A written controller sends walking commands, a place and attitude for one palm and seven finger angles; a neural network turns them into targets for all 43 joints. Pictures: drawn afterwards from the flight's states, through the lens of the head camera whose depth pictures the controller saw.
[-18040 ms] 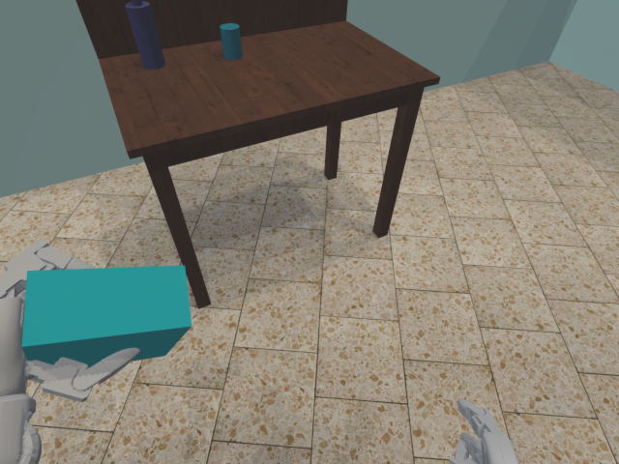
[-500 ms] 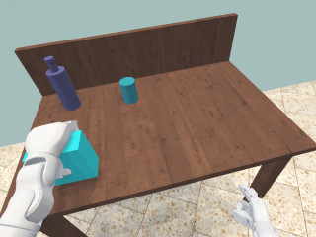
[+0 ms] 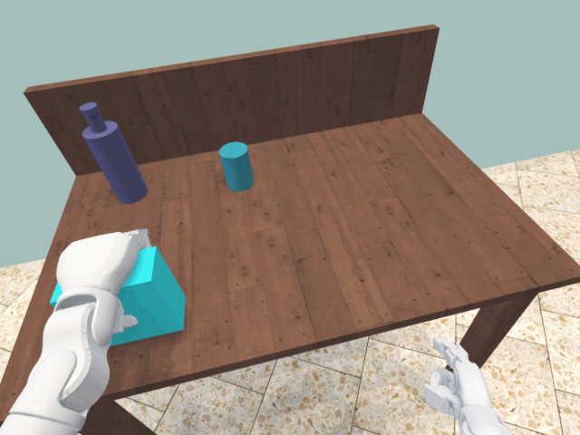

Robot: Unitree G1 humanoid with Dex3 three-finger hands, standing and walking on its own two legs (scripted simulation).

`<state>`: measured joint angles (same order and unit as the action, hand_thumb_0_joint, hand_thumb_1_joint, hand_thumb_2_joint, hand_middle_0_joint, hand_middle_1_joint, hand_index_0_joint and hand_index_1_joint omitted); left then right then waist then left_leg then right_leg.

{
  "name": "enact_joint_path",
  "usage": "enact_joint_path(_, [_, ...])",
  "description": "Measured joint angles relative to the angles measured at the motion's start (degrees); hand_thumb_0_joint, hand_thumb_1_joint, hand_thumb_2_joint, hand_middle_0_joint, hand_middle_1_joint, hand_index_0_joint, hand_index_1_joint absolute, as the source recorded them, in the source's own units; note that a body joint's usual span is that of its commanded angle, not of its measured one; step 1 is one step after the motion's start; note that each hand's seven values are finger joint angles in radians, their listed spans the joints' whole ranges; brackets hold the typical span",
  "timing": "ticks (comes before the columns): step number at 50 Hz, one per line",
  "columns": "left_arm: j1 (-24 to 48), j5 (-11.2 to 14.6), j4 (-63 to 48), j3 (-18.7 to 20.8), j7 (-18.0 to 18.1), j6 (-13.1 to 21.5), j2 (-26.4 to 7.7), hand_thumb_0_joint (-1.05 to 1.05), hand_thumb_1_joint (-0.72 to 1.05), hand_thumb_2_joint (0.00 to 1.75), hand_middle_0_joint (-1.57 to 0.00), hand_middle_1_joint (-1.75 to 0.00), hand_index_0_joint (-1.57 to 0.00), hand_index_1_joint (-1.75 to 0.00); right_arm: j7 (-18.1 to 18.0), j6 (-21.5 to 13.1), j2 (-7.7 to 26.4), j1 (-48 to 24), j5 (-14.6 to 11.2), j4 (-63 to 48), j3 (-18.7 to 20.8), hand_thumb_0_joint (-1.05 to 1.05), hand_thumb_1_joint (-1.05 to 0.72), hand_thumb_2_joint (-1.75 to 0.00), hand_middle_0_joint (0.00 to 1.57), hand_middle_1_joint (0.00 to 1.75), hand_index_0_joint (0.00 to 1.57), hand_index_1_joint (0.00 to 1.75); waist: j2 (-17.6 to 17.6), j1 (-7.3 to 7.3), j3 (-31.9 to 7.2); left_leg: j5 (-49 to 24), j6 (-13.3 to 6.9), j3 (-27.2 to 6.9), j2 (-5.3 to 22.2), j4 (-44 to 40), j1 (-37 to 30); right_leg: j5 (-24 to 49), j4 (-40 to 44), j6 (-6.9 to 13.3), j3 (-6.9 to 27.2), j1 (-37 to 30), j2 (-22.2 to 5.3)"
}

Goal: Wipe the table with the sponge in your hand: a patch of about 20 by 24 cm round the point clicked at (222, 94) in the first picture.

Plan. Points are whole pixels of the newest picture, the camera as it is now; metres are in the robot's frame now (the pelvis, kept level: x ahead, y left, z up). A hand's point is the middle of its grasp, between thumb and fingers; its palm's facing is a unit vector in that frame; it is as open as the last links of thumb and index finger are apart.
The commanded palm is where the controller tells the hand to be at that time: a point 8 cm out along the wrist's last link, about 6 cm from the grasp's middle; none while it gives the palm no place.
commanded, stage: move the sponge above the wiping area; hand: left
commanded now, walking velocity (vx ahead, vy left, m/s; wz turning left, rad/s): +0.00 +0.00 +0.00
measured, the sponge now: (132, 307) +0.25 +0.29 +0.04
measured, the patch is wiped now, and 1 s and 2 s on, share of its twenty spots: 0.00 0.00 0.00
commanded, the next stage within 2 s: lower the sponge onto the table in 0.66 s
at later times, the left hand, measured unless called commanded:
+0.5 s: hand (121, 283) +0.26 +0.28 +0.10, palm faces +0.02 -0.06 -1.00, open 9.9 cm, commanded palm +0.23 +0.27 +0.17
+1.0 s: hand (126, 284) +0.25 +0.27 +0.10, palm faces +0.03 -0.05 -1.00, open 9.9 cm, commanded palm +0.22 +0.26 +0.17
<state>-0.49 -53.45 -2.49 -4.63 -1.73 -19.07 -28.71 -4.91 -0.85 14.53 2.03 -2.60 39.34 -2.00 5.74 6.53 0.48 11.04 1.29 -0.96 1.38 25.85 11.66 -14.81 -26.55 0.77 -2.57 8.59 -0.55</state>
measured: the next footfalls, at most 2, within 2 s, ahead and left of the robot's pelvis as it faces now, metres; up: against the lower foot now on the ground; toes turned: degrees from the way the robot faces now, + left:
none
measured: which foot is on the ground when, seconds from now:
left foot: down 0.00-1.00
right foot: down 0.00-1.00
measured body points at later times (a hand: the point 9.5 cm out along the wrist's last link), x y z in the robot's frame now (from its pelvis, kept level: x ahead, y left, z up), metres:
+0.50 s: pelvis +0.00 +0.00 +0.00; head -0.01 -0.04 +0.45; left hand +0.25 +0.28 +0.15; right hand +0.24 -0.20 -0.08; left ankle +0.03 +0.14 -0.74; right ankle +0.00 -0.11 -0.74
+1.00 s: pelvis +0.00 +0.00 +0.00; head -0.02 -0.05 +0.45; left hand +0.25 +0.27 +0.16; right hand +0.24 -0.21 -0.08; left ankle +0.03 +0.14 -0.74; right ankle +0.00 -0.11 -0.74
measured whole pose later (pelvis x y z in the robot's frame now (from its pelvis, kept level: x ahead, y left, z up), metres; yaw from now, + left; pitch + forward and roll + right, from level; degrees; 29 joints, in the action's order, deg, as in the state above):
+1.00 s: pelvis +0.00 +0.00 +0.00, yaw +0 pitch -4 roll +0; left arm -0.7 -53.7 -3.9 -5.6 -1.7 -19.5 -27.9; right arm -4.3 -0.8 14.7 1.8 -2.8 39.4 -1.8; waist 6.4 6.8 0.1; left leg 10.7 1.7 -1.1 1.7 25.6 11.2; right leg -14.8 -26.8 1.2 -2.6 8.4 -0.2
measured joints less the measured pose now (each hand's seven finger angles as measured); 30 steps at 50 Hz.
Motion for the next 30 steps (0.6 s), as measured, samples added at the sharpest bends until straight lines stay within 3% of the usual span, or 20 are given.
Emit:
enact_joint_path(8, [1.76, 0.08, 2.75, 0.83, 0.50, -0.27, 0.13, -0.01, -0.48, 1.04, -0.75, -1.34, -0.76, -1.35, 0.19, 0.15, -0.17, 0.06, -0.24, 0.07, 0.07, 0.01, -0.91, -0.90, 0.20, 0.30, 0.20, 0.30, -0.01, -0.61, -0.42, -0.08, 0.04, -0.03, 0.06, -0.11, 0.29, 0.15, 0.21, -0.01, -0.01, 0.23, 0.07])
enact_joint_path(17, [-1.48, 0.46, -1.13, 1.30, 0.45, 0.22, 0.16, -0.01, -0.48, 1.04, -0.75, -1.34, -0.76, -1.35, 0.71, 0.31, 0.31, 0.54, -0.04, -0.32, 0.46, 0.01, -0.91, -0.90, 0.20, 0.30, 0.20, 0.30, 0.29, -0.48, -0.61, 0.21, -0.08, 0.28, 0.02, 0.01, 0.02, -0.04, 0.10, -0.13, 0.31, 0.08, 0.02])
enact_joint_path(30, [0.35, -0.31, -1.01, -0.96, 0.79, -0.57, 0.91, -0.01, -0.48, 1.04, -0.75, -1.34, -0.76, -1.35, 0.41, 0.31, -0.18, -0.17, -0.20, 0.34, 0.22, 0.01, -0.91, -0.90, 0.20, 0.30, 0.20, 0.30, 0.26, 0.01, -0.46, -0.26, 0.00, 0.13, -0.07, -0.53, -0.37, 0.14, 0.20, -0.01, 0.19, -0.15, -0.05])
